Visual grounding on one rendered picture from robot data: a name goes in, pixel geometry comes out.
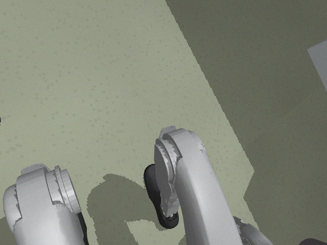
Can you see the left robot foot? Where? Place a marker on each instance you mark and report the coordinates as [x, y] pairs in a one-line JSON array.
[[84, 228]]

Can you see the right robot hand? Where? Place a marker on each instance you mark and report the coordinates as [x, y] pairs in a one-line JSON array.
[[250, 235]]

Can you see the right robot foot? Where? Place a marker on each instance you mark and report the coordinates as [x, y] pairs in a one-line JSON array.
[[154, 195]]

